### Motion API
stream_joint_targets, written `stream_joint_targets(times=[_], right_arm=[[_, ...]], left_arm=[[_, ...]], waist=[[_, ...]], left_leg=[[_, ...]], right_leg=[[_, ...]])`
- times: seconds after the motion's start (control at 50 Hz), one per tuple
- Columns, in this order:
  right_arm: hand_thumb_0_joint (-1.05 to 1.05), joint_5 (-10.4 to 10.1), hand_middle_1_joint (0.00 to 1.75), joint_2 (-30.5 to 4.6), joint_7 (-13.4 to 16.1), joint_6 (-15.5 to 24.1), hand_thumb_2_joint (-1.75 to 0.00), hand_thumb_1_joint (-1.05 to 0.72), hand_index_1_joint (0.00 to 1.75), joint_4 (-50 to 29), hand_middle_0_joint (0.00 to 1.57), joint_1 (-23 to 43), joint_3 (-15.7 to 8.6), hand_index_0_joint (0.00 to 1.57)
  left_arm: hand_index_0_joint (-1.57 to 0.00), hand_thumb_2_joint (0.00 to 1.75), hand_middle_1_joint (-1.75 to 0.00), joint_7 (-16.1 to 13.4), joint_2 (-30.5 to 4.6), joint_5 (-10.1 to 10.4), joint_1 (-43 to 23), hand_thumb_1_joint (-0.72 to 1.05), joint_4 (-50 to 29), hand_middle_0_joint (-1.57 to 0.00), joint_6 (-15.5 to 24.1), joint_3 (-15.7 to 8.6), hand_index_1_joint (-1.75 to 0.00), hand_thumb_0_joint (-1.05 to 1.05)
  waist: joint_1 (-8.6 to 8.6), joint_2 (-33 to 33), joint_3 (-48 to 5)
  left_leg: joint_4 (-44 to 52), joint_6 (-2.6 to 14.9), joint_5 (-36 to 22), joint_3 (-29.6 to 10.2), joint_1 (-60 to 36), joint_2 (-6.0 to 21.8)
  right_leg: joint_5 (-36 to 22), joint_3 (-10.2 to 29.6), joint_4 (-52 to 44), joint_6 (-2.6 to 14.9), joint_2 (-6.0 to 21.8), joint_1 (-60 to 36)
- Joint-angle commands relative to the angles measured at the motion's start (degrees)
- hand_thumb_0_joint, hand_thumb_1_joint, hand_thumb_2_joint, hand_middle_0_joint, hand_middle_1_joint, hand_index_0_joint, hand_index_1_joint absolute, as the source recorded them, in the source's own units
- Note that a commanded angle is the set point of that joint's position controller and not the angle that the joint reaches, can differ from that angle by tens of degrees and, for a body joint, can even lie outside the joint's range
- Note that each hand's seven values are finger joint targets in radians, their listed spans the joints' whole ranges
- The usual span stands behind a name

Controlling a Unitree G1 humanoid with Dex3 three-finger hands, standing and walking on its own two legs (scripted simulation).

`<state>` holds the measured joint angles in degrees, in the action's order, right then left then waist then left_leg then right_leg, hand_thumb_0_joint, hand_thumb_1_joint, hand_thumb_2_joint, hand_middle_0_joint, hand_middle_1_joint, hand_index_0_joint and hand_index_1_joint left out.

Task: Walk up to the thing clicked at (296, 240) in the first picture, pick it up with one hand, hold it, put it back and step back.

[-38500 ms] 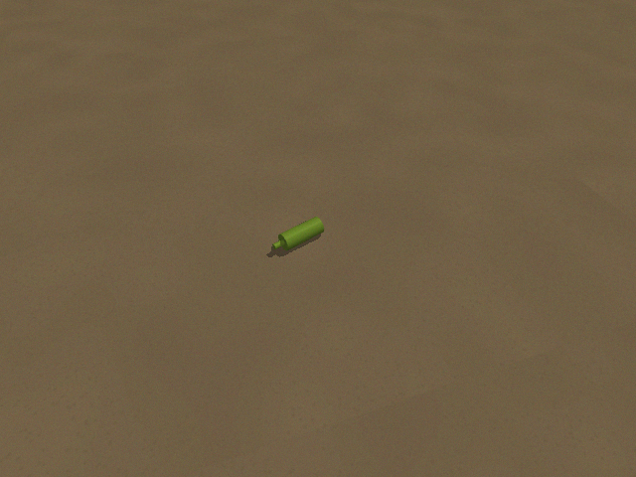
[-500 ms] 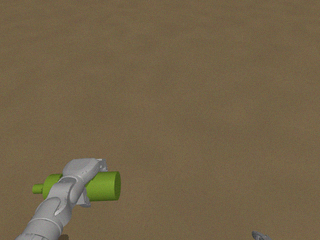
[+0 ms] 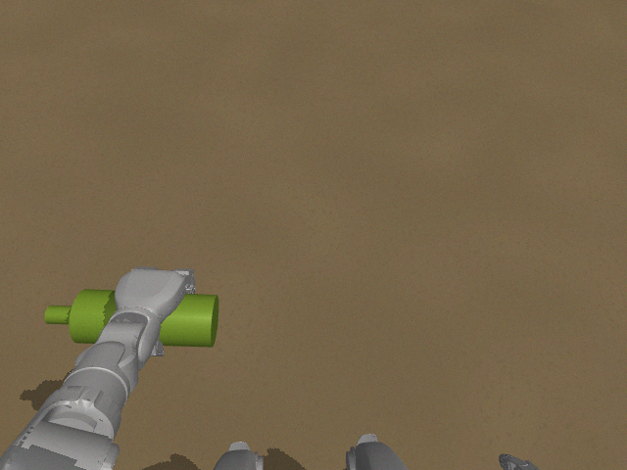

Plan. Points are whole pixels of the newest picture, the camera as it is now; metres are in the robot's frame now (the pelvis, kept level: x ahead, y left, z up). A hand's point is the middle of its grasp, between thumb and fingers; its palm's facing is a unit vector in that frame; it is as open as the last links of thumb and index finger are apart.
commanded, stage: crouch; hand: left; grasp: from above
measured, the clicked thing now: (134, 317) +0.38 +0.26 -0.11
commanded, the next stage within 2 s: lower in 1.66 s
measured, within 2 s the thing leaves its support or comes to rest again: neither
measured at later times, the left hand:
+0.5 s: hand (201, 325) +0.45 +0.21 -0.32, palm faces -0.46 +0.01 -0.89, open 10.9 cm
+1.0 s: hand (213, 325) +0.50 +0.21 -0.45, palm faces -0.45 -0.01 -0.89, open 10.8 cm
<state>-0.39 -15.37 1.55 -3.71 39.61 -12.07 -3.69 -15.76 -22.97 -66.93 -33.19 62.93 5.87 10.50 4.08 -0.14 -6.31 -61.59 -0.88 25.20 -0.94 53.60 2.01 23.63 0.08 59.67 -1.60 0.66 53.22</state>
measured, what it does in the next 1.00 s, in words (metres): lowers itself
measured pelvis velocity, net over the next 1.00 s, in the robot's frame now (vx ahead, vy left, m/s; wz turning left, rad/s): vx -0.04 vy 0.01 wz -0.08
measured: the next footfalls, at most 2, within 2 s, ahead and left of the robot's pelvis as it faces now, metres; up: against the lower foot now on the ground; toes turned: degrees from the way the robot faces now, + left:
none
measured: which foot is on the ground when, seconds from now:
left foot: down 0.00-1.00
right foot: down 0.00-1.00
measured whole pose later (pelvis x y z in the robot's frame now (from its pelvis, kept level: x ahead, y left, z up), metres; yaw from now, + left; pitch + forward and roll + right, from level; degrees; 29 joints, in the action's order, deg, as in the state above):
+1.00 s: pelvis -0.04 +0.01 -0.29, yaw -4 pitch +39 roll -7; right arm 6.6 -14.8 -6.4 0.9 40.1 -11.1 1.9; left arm -16.4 -39.8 -71.9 -64.9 82.2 6.6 -1.3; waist 17.2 0.7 -4.6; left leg -125.1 -0.6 40.4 -6.3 123.7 0.7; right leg 38.1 -1.8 120.3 -2.9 0.0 121.2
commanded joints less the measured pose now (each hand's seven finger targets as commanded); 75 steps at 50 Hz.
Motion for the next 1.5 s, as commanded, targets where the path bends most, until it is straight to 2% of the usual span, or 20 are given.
stream_joint_targets(times=[0.0, 0.04, 0.1, 0.14, 0.18, 0.26, 0.38, 0.42, 0.46, 0.52, 0.56, 0.64, 0.66, 0.7, 0.74, 0.78, 0.94, 1.16, 1.22, 1.48], right_arm=[[0.0, 1.1, 0.3, -8.4, 0.3, 2.3, -0.9, -0.9, 0.3, -2.6, 0.2, -6.8, -2.9, 0.2], [0.0, 1.6, 0.3, -8.6, 0.5, 2.9, -0.9, -0.9, 0.3, -1.9, 0.2, -7.4, -2.8, 0.2], [0.0, 2.1, 0.3, -9.0, 0.8, 3.6, -0.9, -0.9, 0.3, -1.8, 0.2, -8.7, -3.0, 0.2], [0.0, 2.3, 0.3, -9.2, 0.9, 3.7, -0.9, -0.9, 0.3, -1.2, 0.2, -8.8, -3.0, 0.2], [0.0, 2.7, 0.3, -9.1, 0.9, 4.2, -0.9, -0.9, 0.3, -1.2, 0.2, -9.4, -2.8, 0.2], [0.0, 2.9, 0.3, -9.6, 0.6, 4.5, -0.9, -0.9, 0.3, -0.8, 0.2, -9.5, -2.6, 0.2], [0.0, 3.3, 0.3, -9.7, -0.5, 5.1, -0.9, -0.9, 0.3, -0.5, 0.2, -10.5, -1.6, 0.2], [0.0, 3.7, 0.3, -10.2, -1.0, 5.6, -0.9, -0.9, 0.3, -0.3, 0.2, -11.3, -1.0, 0.2], [0.0, 3.9, 0.3, -10.6, -1.5, 5.6, -0.9, -0.9, 0.3, -0.2, 0.2, -11.8, -0.6, 0.2], [0.0, 4.6, 0.3, -10.8, -2.5, 5.8, -0.9, -0.9, 0.3, 0.2, 0.2, -12.8, -0.5, 0.2], [0.0, 5.0, 0.3, -11.2, -3.2, 5.7, -0.9, -0.9, 0.3, 0.9, 0.2, -13.5, -0.1, 0.2], [0.0, 5.8, 0.3, -12.1, -4.6, 6.0, -0.9, -0.91, 0.3, 1.1, 0.2, -14.1, -0.5, 0.2], [0.0, 5.8, 0.3, -12.4, -4.8, 6.1, -0.9, -0.91, 0.3, 1.5, 0.2, -14.3, -0.7, 0.2], [0.0, 6.3, 0.3, -12.1, -5.6, 6.1, -0.91, -0.91, 0.3, 1.2, 0.2, -14.6, -0.4, 0.2], [0.0, 6.6, 0.3, -12.5, -6.1, 5.9, -0.91, -0.91, 0.3, 1.6, 0.2, -15.5, -0.3, 0.2], [0.0, 6.7, 0.3, -12.2, -6.6, 5.6, -0.9, -0.91, 0.3, 1.0, 0.2, -14.7, 0.0, 0.2], [0.0, 7.2, 0.3, -12.6, -7.7, 4.5, -0.9, -0.91, 0.3, 0.7, 0.2, -14.2, 1.7, 0.2], [0.0, 7.8, 0.3, -13.9, -7.9, 3.8, -0.9, -0.91, 0.3, -0.2, 0.2, -13.6, 4.5, 0.2], [0.0, 8.0, 0.3, -14.4, -7.8, 3.9, -0.9, -0.91, 0.3, 0.1, 0.2, -13.4, 5.2, 0.2], [0.0, 8.3, 0.3, -15.7, -7.6, 3.7, -0.9, -0.91, 0.3, -0.5, 0.2, -13.2, 7.6, 0.2]], left_arm=[[-0.89, 0.99, -1.05, -5.4, -10.9, -0.2, -27.9, 0.55, -2.5, -0.85, -2.0, -4.0, -1.0, 0.0], [-0.89, 1.0, -1.05, -5.8, -11.6, -0.1, -30.9, 0.55, -1.1, -0.84, -2.5, -4.2, -1.01, 0.0], [-0.91, 0.99, -1.02, -5.9, -15.1, 0.0, -34.2, 0.56, -2.2, -0.87, -3.3, -6.2, -0.98, 0.0], [-0.9, 1.01, -0.99, -5.8, -15.4, -0.4, -33.6, 0.54, 1.7, -0.87, -4.3, -6.7, -0.97, 0.0], [-0.89, 0.97, -0.99, -5.5, -15.8, 0.3, -39.0, 0.54, 0.0, -0.86, -4.5, -7.3, -0.96, 0.0], [-0.91, 0.93, -0.95, -4.4, -17.3, 0.3, -38.5, 0.56, 4.6, -0.87, -5.1, -8.2, -0.91, 0.0], [-0.97, 0.94, -0.94, -2.9, -19.1, -0.1, -43.3, 0.64, 6.1, -0.92, -2.9, -8.9, -0.9, 0.0], [-0.98, 0.94, -0.95, -2.9, -20.3, -0.9, -44.8, 0.66, 6.7, -0.94, -2.0, -9.4, -0.9, 0.0], [-0.99, 0.96, -0.94, -3.5, -23.8, -2.2, -45.5, 0.67, 5.9, -0.96, -1.2, -11.1, -0.9, 0.0], [-0.99, 0.94, -0.94, -4.2, -24.2, -3.4, -50.6, 0.66, 1.6, -0.95, 0.0, -11.6, -0.9, 0.0], [-1.0, 0.89, -0.91, -4.7, -23.9, -4.3, -48.4, 0.67, 5.9, -0.96, -0.3, -11.9, -0.86, 0.0], [-1.0, 0.94, -0.89, -4.8, -22.7, -4.2, -53.0, 0.65, 3.2, -0.97, -0.6, -11.5, -0.86, 0.0], [-1.0, 0.92, -0.88, -4.8, -24.2, -4.5, -53.2, 0.66, 3.8, -0.97, -0.7, -12.0, -0.85, 0.0], [-1.0, 0.94, -0.89, -4.4, -22.9, -4.0, -53.5, 0.66, 3.9, -0.97, -0.6, -11.3, -0.86, 0.0], [-1.02, 0.98, -0.89, -4.0, -25.8, -4.1, -53.9, 0.68, 3.1, -1.0, -0.3, -13.0, -0.87, 0.0], [-1.04, 0.97, -0.89, -3.6, -24.6, -4.0, -53.0, 0.71, 6.6, -1.01, -0.5, -12.0, -0.87, 0.0], [-1.05, 0.94, -0.91, -2.8, -29.6, -4.7, -53.4, 0.75, 10.9, -1.01, 0.6, -13.3, -0.87, 0.0], [-1.02, 0.91, -0.91, -3.9, -35.1, -5.9, -59.3, 0.7, 11.4, -0.97, 2.1, -13.9, -0.87, 0.0], [-1.02, 0.89, -0.91, -4.2, -34.8, -5.8, -58.3, 0.71, 14.5, -0.97, 1.8, -13.7, -0.86, 0.0], [-1.0, 0.9, -0.9, -2.7, -36.4, -5.8, -60.6, 0.69, 14.8, -0.97, 0.9, -12.0, -0.86, 0.0]], waist=[[3.52, 4.7, -25.7], [4.54, 5.1, -28.1], [4.25, 8.5, -35.8], [4.86, 6.9, -34.8], [6.09, 9.1, -36.4], [6.77, 9.8, -36.6], [9.37, 8.7, -35.9], [10.83, 8.8, -36.1], [9.48, 11.5, -39.4], [10.41, 16.4, -44.9], [10.87, 17.7, -42.8], [12.19, 22.3, -46.3], [12.16, 22.0, -46.9], [13.22, 21.8, -46.2], [13.07, 22.2, -45.0], [13.61, 20.3, -45.0], [14.62, 16.2, -39.5], [15.93, 21.3, -39.7], [16.81, 20.4, -36.1], [18.98, 23.0, -34.4]], left_leg=[[-2.9, 1.3, -6.5, 1.8, -2.6, -2.3], [-6.5, 1.34, -5.2, 1.1, 2.2, -2.2], [-11.7, 1.23, -5.6, 0.5, 4.6, -2.0], [-13.9, 1.37, -3.2, 0.2, 9.6, -1.8], [-15.6, 1.15, -0.3, -0.7, 12.0, -1.6], [-19.4, 1.05, 3.9, -1.6, 17.0, -1.5], [-27.4, 1.82, 10.2, -2.3, 28.0, -2.0], [-30.2, 1.89, 9.0, -2.7, 30.4, -1.9], [-32.1, 1.56, 6.9, -2.5, 30.0, -2.1], [-35.7, 1.13, 1.9, -2.7, 26.7, -1.8], [-37.3, 0.85, -1.1, -3.0, 27.1, -1.9], [-40.7, 0.24, -6.8, -3.7, 22.7, -1.3], [-41.9, 0.41, -7.1, -3.4, 23.7, -1.4], [-44.0, 0.47, -8.0, -2.9, 24.9, -1.4], [-45.5, 0.46, -8.4, -2.6, 26.4, -1.4], [-46.9, 1.06, -6.3, -1.7, 29.8, -1.7], [-51.8, 2.21, -0.5, -0.2, 43.1, -2.2], [-56.2, 1.85, 0.9, -0.9, 45.7, -2.0], [-57.1, 1.95, 2.8, -1.0, 46.9, -2.0], [-60.3, 1.69, 3.1, -2.4, 49.4, -1.8]], right_leg=[[-6.2, -0.7, 1.4, 2.79, -1.8, 2.5], [-5.5, -1.2, 5.6, 2.88, -1.8, 5.9], [-5.2, -1.6, 11.5, 3.3, -1.7, 10.3], [-3.3, -1.9, 14.1, 3.44, -1.8, 13.1], [-1.2, -2.1, 16.9, 3.64, -1.7, 17.1], [3.0, -2.9, 22.0, 4.07, -1.9, 24.2], [8.6, -3.6, 28.6, 4.03, -1.9, 33.3], [7.2, -3.9, 31.2, 3.87, -1.7, 36.1], [5.9, -4.0, 34.0, 4.16, -1.6, 37.4], [2.3, -4.5, 37.6, 4.28, -1.5, 40.5], [0.7, -4.9, 39.7, 4.26, -1.1, 43.3], [-1.8, -5.4, 43.1, 4.27, -0.8, 47.2], [-2.4, -5.5, 43.8, 4.18, -0.8, 47.0], [-3.2, -5.5, 44.7, 4.01, -0.8, 46.8], [-3.5, -5.6, 45.7, 3.92, -0.7, 46.8], [-3.4, -5.5, 46.3, 3.87, -1.2, 45.2], [-2.1, -5.5, 49.0, 3.26, -2.0, 43.8], [-0.8, -7.4, 54.5, 3.47, -3.0, 47.9], [0.8, -7.8, 55.0, 3.42, -2.9, 50.3], [0.6, -9.6, 58.9, 3.56, -3.3, 53.9]])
